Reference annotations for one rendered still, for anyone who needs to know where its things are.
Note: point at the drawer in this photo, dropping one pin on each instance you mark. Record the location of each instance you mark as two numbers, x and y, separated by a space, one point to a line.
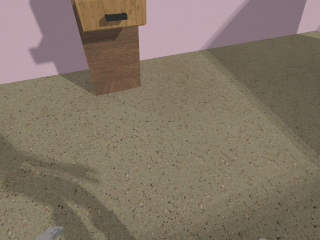
92 14

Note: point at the robot left hand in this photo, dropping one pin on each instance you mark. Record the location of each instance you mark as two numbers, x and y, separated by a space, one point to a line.
51 233

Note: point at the handle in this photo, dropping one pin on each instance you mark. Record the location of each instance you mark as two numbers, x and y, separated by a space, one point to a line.
116 17

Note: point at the cabinet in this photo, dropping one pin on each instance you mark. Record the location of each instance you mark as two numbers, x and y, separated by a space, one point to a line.
113 57

